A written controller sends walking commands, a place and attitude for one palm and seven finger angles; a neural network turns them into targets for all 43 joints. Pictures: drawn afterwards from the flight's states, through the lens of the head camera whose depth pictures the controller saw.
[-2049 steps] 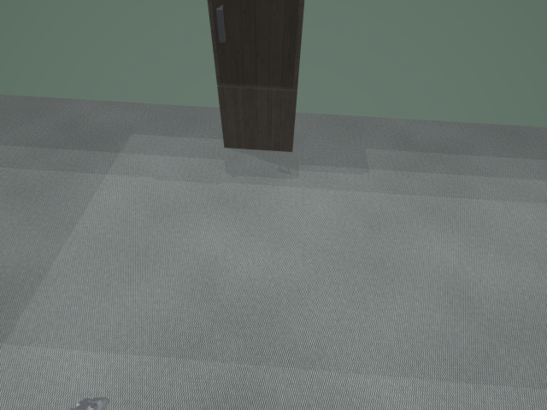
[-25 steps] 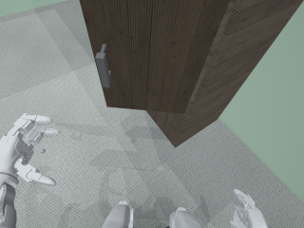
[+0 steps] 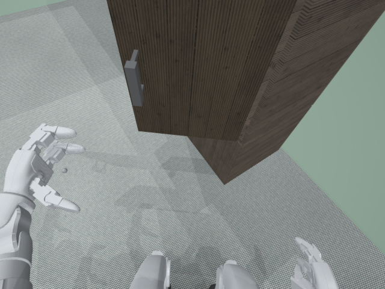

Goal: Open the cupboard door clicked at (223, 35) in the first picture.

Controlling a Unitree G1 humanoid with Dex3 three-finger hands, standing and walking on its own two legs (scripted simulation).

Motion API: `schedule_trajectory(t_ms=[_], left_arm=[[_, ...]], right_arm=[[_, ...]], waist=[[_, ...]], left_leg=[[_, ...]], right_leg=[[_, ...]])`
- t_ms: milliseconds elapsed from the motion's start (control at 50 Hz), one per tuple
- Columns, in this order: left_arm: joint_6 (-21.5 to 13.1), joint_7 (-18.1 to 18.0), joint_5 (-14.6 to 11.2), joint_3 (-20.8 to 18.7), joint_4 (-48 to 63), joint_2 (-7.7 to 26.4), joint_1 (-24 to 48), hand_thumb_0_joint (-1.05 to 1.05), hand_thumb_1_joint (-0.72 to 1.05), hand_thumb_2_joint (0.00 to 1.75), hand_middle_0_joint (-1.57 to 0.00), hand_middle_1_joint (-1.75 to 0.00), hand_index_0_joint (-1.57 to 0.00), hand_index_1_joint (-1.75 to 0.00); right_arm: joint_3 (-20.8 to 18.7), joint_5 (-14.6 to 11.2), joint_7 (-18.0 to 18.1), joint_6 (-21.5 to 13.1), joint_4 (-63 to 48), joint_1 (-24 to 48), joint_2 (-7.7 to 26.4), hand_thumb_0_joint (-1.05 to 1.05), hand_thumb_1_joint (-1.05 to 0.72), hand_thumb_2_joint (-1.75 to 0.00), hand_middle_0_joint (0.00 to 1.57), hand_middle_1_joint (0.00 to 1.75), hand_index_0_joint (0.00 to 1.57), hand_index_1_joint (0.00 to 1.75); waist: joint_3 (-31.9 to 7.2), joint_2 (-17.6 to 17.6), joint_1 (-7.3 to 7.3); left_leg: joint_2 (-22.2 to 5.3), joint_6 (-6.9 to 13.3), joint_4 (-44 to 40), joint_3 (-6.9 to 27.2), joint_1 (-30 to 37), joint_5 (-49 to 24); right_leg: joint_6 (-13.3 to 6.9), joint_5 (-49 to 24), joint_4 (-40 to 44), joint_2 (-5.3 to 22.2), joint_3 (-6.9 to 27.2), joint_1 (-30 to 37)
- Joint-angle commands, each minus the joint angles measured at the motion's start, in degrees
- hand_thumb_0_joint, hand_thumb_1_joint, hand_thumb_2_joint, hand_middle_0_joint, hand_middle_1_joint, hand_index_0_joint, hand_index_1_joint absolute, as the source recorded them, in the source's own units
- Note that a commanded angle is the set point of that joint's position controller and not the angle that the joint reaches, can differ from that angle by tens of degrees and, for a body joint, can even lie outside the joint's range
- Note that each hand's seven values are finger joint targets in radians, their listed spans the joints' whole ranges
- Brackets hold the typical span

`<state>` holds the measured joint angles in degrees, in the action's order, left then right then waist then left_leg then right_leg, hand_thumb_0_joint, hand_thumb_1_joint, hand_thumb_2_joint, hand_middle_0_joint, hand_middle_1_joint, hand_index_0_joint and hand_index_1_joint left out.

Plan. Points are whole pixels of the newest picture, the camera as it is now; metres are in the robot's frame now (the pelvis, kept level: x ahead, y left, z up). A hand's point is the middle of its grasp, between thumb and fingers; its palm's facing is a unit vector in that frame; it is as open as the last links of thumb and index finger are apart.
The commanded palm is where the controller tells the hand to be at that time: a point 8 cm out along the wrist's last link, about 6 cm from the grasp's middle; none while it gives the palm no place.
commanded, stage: move the hooked fingers beside the handle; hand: left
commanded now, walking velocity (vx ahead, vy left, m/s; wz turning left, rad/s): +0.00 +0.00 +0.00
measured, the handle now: (136, 79) +0.58 +0.18 +0.03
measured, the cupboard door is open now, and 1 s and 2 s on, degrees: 52 52 52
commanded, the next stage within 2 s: none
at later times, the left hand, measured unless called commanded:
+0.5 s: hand (87, 131) +0.41 +0.25 +0.04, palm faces -0.02 -1.00 -0.02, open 13.9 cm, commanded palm +0.40 +0.30 +0.05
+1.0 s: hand (100, 104) +0.48 +0.24 +0.04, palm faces -0.02 -1.00 -0.01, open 13.9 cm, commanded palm +0.47 +0.28 +0.04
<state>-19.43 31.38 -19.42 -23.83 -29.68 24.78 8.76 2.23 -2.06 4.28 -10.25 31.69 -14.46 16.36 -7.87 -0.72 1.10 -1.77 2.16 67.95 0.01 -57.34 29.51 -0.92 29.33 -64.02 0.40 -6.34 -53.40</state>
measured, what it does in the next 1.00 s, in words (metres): stands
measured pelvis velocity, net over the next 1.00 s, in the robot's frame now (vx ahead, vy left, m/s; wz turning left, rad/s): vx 0.00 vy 0.00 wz -0.05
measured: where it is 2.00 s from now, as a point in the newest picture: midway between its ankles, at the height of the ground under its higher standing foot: outside the picture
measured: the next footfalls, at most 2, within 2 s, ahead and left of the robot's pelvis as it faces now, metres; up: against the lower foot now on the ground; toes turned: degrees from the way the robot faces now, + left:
none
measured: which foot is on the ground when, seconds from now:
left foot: down 0.00-1.00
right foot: down 0.00-1.00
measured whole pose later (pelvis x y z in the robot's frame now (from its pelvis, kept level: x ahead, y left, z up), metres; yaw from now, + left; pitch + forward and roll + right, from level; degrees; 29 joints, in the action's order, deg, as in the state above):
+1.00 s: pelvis +0.00 +0.00 -0.02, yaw -3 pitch +25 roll -4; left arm -23.2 26.0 -8.5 -28.3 -63.8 35.7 45.1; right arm 3.0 -0.5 2.1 1.1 34.9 -18.7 16.3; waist -7.6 -0.7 8.3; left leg -3.5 2.3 71.3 -0.9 -66.6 30.1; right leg -1.0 28.8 -66.9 -1.2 -5.2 -63.3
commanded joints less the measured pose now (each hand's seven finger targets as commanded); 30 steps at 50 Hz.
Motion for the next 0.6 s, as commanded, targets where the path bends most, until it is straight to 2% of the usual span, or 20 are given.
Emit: schedule_trajectory(t_ms=[0,20,40,60,80,120,160,200,240,300,320,380,400,420,460,480,520,540,560,580], left_arm=[[-2.9,-1.2,-0.5,-4.1,9.8,14.5,14.8,0.0,-0.5,0.3,-0.3,-1.2,-0.3,-1.2],[-2.7,-1.8,-0.1,-5.7,8.1,16.2,15.8,0.0,-0.5,0.3,-0.3,-1.2,-0.3,-1.2],[-2.6,-2.2,0.0,-5.6,7.5,15.8,16.5,0.0,-0.5,0.3,-0.3,-1.2,-0.3,-1.2],[-2.5,-2.7,0.2,-6.8,5.7,16.9,15.6,0.0,-0.5,0.3,-0.3,-1.2,-0.3,-1.2],[-2.6,-2.9,0.7,-6.0,5.6,16.4,17.0,0.0,-0.5,0.3,-0.3,-1.2,-0.3,-1.2],[-3.3,-3.3,1.2,-5.5,5.4,16.3,19.8,0.0,-0.5,0.3,-0.3,-1.2,-0.3,-1.2],[-3.8,-3.5,1.7,-4.6,4.0,15.5,20.7,0.0,-0.5,0.3,-0.3,-1.2,-0.3,-1.2],[-4.3,-3.5,1.7,-4.6,1.9,16.1,23.9,0.0,-0.5,0.3,-0.3,-1.2,-0.3,-1.2],[-4.6,-3.3,2.3,-6.0,-1.1,17.8,24.9,0.0,-0.5,0.3,-0.3,-1.2,-0.3,-1.2],[-5.5,-3.0,2.6,-5.8,-1.8,18.5,29.5,0.0,-0.5,0.3,-0.3,-1.2,-0.3,-1.2],[-5.7,-2.9,3.0,-6.1,-2.1,19.0,29.1,0.0,-0.5,0.3,-0.3,-1.2,-0.3,-1.2],[-6.1,-3.1,3.6,-6.3,-4.7,19.7,32.3,0.0,-0.5,0.3,-0.3,-1.2,-0.3,-1.2],[-6.2,-3.0,3.4,-5.7,-5.4,19.0,33.3,0.0,-0.5,0.3,-0.3,-1.2,-0.3,-1.2],[-6.2,-3.1,3.9,-6.4,-7.3,20.2,34.5,0.0,-0.5,0.3,-0.3,-1.2,-0.3,-1.2],[-6.1,-3.2,4.6,-5.7,-10.4,20.2,37.3,0.0,-0.5,0.3,-0.3,-1.2,-0.3,-1.2],[-6.3,-3.3,4.8,-6.8,-11.3,21.7,38.6,0.0,-0.5,0.3,-0.3,-1.2,-0.3,-1.2],[-7.2,-3.0,5.1,-8.3,-10.9,24.1,40.1,0.0,-0.5,0.3,-0.3,-1.2,-0.3,-1.2],[-7.4,-2.7,5.1,-8.0,-11.1,23.5,39.4,0.0,-0.5,0.3,-0.3,-1.2,-0.3,-1.2],[-7.4,-2.7,5.4,-8.4,-12.1,24.2,39.2,0.0,-0.5,0.3,-0.3,-1.2,-0.3,-1.2],[-7.3,-2.6,5.5,-7.3,-12.8,23.1,40.6,0.0,-0.5,0.3,-0.3,-1.2,-0.3,-1.2]], right_arm=[[-4.4,-0.2,0.4,-2.1,-6.0,-3.1,9.2,0.0,-0.9,-0.9,0.2,0.3,0.2,0.3],[-4.3,-0.2,0.4,-1.5,-5.7,-3.4,9.4,0.0,-0.9,-0.9,0.2,0.3,0.2,0.3],[-4.2,-0.1,0.2,-1.1,-5.8,-3.2,9.2,0.0,-0.9,-0.9,0.2,0.3,0.2,0.3],[-4.3,-0.2,0.1,-0.7,-5.8,-3.5,9.2,0.0,-0.9,-0.9,0.2,0.3,0.2,0.3],[-4.1,-0.2,0.0,-0.4,-6.1,-3.4,9.2,0.0,-0.9,-0.9,0.2,0.3,0.2,0.3],[-4.2,-0.1,-0.2,0.1,-5.8,-4.2,9.1,0.0,-0.9,-0.9,0.2,0.3,0.2,0.3],[-4.4,-0.1,-0.3,0.6,-5.5,-4.7,9.1,0.0,-0.9,-0.9,0.2,0.3,0.2,0.3],[-4.3,0.0,-0.3,1.1,-4.8,-5.3,9.3,0.0,-0.9,-0.9,0.2,0.3,0.2,0.3],[-4.4,0.0,-0.3,1.8,-4.1,-6.0,9.6,0.0,-0.9,-0.9,0.2,0.3,0.2,0.3],[-4.6,0.1,-0.4,2.3,-3.5,-6.8,9.6,0.0,-0.9,-0.9,0.2,0.3,0.2,0.3],[-4.6,0.2,-0.5,2.7,-3.3,-7.3,9.6,0.0,-0.9,-0.9,0.2,0.3,0.2,0.3],[-4.7,0.3,-0.7,3.4,-2.5,-7.8,9.7,0.0,-0.9,-0.9,0.2,0.3,0.2,0.3],[-4.6,0.3,-0.7,3.6,-2.5,-8.1,9.6,0.0,-0.9,-0.9,0.2,0.3,0.2,0.3],[-4.6,0.3,-0.7,4.0,-2.0,-8.4,9.8,0.0,-0.9,-0.9,0.2,0.3,0.2,0.3],[-4.5,0.4,-0.8,4.5,-1.6,-8.5,9.9,0.0,-0.9,-0.9,0.2,0.3,0.2,0.3],[-4.5,0.4,-0.7,4.7,-1.4,-8.9,10.1,0.0,-0.9,-0.9,0.2,0.3,0.2,0.3],[-4.5,0.6,-0.8,5.3,-1.5,-9.6,10.1,0.0,-0.9,-0.9,0.2,0.3,0.2,0.3],[-4.6,0.7,-1.0,5.5,-1.5,-9.7,10.0,0.0,-0.9,-0.9,0.2,0.3,0.2,0.3],[-4.6,0.7,-1.1,5.9,-1.3,-9.9,10.1,0.0,-0.9,-0.9,0.2,0.3,0.2,0.3],[-4.5,0.7,-1.2,6.2,-1.2,-9.9,10.0,0.0,-0.9,-0.9,0.2,0.3,0.2,0.3]], waist=[[-19.6,-6.4,0.8],[-19.3,-5.3,0.86],[-19.4,-5.2,0.71],[-19.2,-4.6,0.37],[-18.9,-6.0,0.52],[-20.7,-6.1,0.84],[-20.5,-5.2,1.46],[-20.0,-5.6,2.1],[-20.6,-4.3,2.01],[-22.0,-5.6,2.45],[-23.8,-6.5,1.97],[-22.9,-7.1,2.48],[-22.8,-5.5,3.09],[-22.7,-5.5,3.08],[-21.5,-5.2,3.71],[-21.9,-4.7,3.62],[-25.8,-6.9,2.86],[-26.8,-7.7,2.79],[-26.3,-7.7,2.79],[-25.4,-7.4,3.54]], left_leg=[[0.4,-1.3,-10.8,4.0,19.0,-18.5],[0.3,-1.3,-11.0,3.8,18.4,-17.9],[0.6,-1.1,-10.9,3.3,17.3,-17.7],[0.6,-1.1,-11.0,3.1,16.7,-17.5],[0.6,-1.2,-11.2,3.1,16.6,-17.6],[0.4,-1.2,-10.7,3.0,17.8,-19.3],[0.3,-1.1,-10.8,3.0,17.9,-19.1],[0.3,-0.9,-10.1,2.9,16.8,-18.6],[0.3,-0.9,-9.9,2.6,16.0,-18.9],[0.2,-0.8,-9.1,2.7,17.2,-21.2],[0.1,-0.9,-9.2,2.6,18.3,-22.4],[0.1,-1.0,-9.0,2.8,17.9,-22.1],[0.0,-0.7,-8.4,2.7,17.5,-22.6],[0.0,-0.7,-8.5,2.6,16.8,-21.6],[0.0,-0.5,-8.3,2.6,14.9,-19.0],[0.1,-0.4,-8.0,2.5,14.2,-19.1],[0.1,-0.6,-7.4,2.4,16.1,-22.5],[0.1,-0.6,-7.1,2.3,17.1,-23.6],[-0.1,-0.7,-7.1,2.4,17.4,-24.3],[-0.1,-0.6,-7.0,2.6,17.0,-24.1]], right_leg=[[-1.1,-11.8,7.9,-2.0,3.2,5.4],[-1.0,-11.6,8.0,-1.9,3.3,5.5],[-0.9,-12.2,8.1,-1.8,3.5,6.9],[-0.9,-12.3,8.2,-1.9,3.6,7.4],[-0.9,-12.4,8.0,-1.8,3.5,7.0],[-0.9,-13.6,7.8,-1.9,3.7,7.3],[-0.7,-13.6,8.0,-2.0,3.8,6.7],[-0.9,-13.3,7.6,-2.2,4.0,5.9],[-0.7,-14.4,7.7,-2.1,4.3,7.2],[-0.9,-15.9,7.0,-2.3,4.3,6.5],[-0.8,-16.7,7.0,-2.2,4.5,6.8],[-0.8,-16.5,7.0,-2.2,4.5,5.9],[-0.8,-17.0,6.7,-2.5,4.4,5.4],[-0.6,-16.5,6.9,-2.4,4.6,5.4],[-0.5,-14.8,6.9,-2.3,4.7,4.6],[-0.5,-15.1,6.8,-2.3,4.8,5.3],[-0.7,-17.9,5.9,-2.4,5.1,6.5],[-0.7,-18.8,5.9,-2.4,5.1,6.4],[-0.7,-18.9,5.8,-2.5,5.0,5.8],[-0.6,-18.6,5.9,-2.5,4.8,4.9]])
